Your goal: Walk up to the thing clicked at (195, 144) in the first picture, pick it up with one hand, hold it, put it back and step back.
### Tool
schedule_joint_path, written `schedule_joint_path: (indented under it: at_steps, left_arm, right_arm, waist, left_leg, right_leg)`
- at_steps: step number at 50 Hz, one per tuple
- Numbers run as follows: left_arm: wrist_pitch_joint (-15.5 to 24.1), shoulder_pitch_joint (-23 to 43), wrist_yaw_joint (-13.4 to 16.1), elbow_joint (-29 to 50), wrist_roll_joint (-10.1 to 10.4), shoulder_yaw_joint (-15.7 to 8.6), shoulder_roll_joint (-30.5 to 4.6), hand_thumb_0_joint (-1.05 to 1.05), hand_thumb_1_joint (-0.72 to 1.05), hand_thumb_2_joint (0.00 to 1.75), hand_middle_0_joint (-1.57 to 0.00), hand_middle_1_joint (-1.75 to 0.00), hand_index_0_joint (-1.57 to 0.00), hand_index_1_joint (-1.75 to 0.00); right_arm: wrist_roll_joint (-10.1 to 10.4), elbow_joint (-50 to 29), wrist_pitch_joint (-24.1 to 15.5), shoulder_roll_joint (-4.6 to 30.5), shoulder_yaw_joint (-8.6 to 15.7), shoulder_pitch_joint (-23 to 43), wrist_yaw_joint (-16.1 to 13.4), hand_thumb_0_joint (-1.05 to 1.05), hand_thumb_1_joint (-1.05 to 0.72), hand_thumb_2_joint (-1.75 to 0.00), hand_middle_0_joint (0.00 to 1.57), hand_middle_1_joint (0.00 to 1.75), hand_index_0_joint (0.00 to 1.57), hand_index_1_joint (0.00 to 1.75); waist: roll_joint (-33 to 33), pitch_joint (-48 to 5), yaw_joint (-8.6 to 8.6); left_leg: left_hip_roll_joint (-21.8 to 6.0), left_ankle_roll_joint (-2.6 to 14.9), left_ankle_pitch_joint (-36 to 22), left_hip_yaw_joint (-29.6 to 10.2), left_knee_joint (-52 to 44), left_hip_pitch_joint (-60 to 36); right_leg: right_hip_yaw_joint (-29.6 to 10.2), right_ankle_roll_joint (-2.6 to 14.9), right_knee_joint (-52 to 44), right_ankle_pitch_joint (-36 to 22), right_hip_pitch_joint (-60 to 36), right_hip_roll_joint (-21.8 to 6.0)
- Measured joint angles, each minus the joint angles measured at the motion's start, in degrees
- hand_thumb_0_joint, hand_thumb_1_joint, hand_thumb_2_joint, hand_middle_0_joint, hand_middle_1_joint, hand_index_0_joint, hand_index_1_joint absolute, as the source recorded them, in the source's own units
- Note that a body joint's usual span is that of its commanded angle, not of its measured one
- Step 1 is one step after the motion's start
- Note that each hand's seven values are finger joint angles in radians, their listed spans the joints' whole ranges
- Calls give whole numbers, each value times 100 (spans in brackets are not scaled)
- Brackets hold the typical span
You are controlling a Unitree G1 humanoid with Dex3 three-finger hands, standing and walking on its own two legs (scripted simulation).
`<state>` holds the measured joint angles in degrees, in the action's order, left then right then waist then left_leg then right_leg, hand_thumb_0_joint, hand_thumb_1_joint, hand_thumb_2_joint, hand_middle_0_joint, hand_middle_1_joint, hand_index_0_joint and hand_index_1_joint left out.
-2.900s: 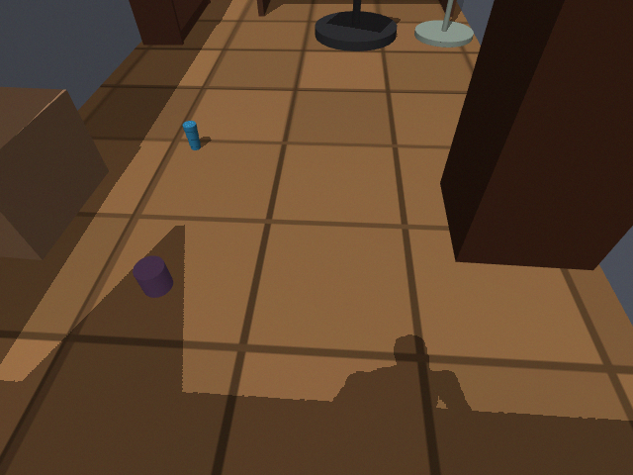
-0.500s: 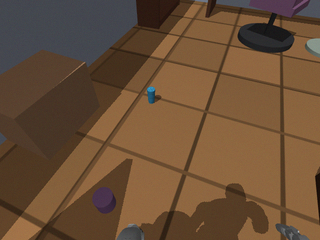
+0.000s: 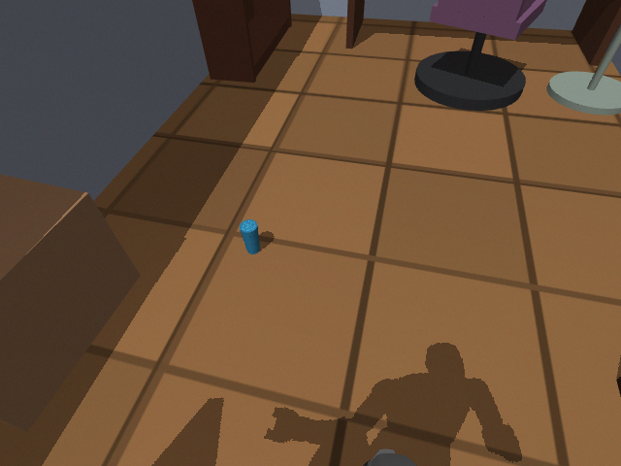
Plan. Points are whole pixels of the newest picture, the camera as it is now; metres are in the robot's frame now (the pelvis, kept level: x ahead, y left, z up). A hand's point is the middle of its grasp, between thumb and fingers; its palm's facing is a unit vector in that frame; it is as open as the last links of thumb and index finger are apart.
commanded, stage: walk up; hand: left
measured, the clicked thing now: (251, 238) +1.08 +0.23 -0.69
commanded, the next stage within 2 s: none
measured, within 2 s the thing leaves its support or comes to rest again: neither
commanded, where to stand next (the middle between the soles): +0.75 +0.01 m, yaw +2 degrees
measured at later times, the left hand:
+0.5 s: hand (138, 450) +0.20 +0.26 -0.13, palm faces +0.06 -0.92 -0.38, open 7.4 cm
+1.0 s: hand (161, 310) +0.42 +0.27 -0.12, palm faces -0.04 -0.92 -0.38, open 7.4 cm
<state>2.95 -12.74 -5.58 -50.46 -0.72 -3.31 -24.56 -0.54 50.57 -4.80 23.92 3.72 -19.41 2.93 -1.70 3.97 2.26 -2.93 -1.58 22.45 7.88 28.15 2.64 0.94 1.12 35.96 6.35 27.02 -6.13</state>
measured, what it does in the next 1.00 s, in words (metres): walks ahead: right foot, then left foot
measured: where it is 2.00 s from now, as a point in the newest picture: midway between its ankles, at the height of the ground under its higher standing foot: (312, 328)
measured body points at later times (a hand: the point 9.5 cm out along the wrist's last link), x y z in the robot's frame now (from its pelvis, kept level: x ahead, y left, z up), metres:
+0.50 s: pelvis +0.19 -0.02 +0.00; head +0.21 -0.01 +0.45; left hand +0.20 +0.31 -0.11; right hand +0.30 -0.34 -0.10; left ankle +0.33 +0.11 -0.71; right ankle +0.13 -0.13 -0.73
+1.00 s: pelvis +0.37 -0.01 +0.01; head +0.38 -0.02 +0.46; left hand +0.43 +0.32 -0.10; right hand +0.41 -0.34 -0.10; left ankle +0.33 +0.11 -0.73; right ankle +0.50 -0.16 -0.71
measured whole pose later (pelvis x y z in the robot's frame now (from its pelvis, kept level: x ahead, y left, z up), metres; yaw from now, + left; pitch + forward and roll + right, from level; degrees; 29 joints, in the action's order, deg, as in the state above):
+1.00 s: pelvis +0.37 -0.01 +0.01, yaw +1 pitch -3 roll +2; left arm 2.4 -16.5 -4.4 -52.8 -0.9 -3.5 -24.7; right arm -0.6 49.8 -4.2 23.7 3.6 -19.9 3.0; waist -1.4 4.1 1.4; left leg -0.5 0.5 17.2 6.4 24.9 4.7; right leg 0.0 0.4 36.0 8.5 26.1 -6.4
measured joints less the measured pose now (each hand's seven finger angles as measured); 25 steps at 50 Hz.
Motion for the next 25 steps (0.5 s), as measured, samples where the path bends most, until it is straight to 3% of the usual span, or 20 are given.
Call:
schedule_joint_path:
  at_steps: [2,3,6,9,12,17,21,25]
  left_arm:
    - [50,15,14,-52,-24,-41,55,0,90,90,-21,-30,-20,-30]
    - [92,61,40,-56,-44,-57,114,0,90,90,-21,-30,-20,-30]
    - [230,89,136,81,-5,-24,188,0,90,90,-21,-30,-20,-30]
    - [282,-85,237,129,75,50,305,0,90,90,-21,-30,-20,-30]
    - [274,-314,290,72,88,88,318,0,90,90,-21,-30,-20,-30]
    - [254,-590,316,34,24,75,276,0,90,90,-21,-30,-20,-30]
    - [256,-711,315,83,-20,6,189,0,90,90,-21,-30,-20,-30]
    - [220,-810,323,81,-29,-25,61,0,90,90,-21,-30,-20,-30]
  right_arm:
    - [-11,52,53,115,45,-54,-23,1,-90,-90,20,30,21,30]
    - [-12,94,87,157,73,-27,-50,1,-90,-90,20,30,21,30]
    - [2,195,179,112,4,61,-96,1,-91,-90,20,30,20,30]
    - [78,248,209,122,-58,243,-85,1,-91,-90,20,30,20,30]
    - [90,132,202,112,-55,397,-28,1,-91,-90,20,30,20,30]
    - [20,75,290,96,20,494,73,0,-91,-90,20,30,20,30]
    - [-57,137,344,64,29,523,145,0,-91,-90,20,30,20,30]
    - [-82,147,323,-12,20,607,197,1,-91,-90,20,30,20,30]
  waist:
    - [219,-94,-15]
    - [404,-59,-14]
    - [408,28,-148]
    - [457,49,-293]
    - [518,49,-342]
    - [585,34,-356]
    - [515,49,-430]
    - [356,54,-488]
  left_leg:
    - [-210,13,430,-41,479,23]
    - [-387,157,530,-174,986,177]
    - [-123,279,506,-617,2944,1002]
    - [71,318,-14,-798,3697,1767]
    - [32,312,-533,-955,3446,2322]
    - [-23,159,-1117,-1149,2536,2813]
    - [-100,134,-1306,-999,1477,2761]
    - [-152,253,-1390,-724,745,2425]
  right_leg:
    - [140,-12,-6,268,-240,174]
    - [264,-1,171,469,-279,294]
    - [328,70,358,824,-503,275]
    - [320,78,-190,737,-1001,318]
    - [339,117,-727,637,-1435,442]
    - [504,140,-1201,718,-1976,624]
    - [633,93,-1234,984,-2270,677]
    - [726,-13,-980,1439,-2477,647]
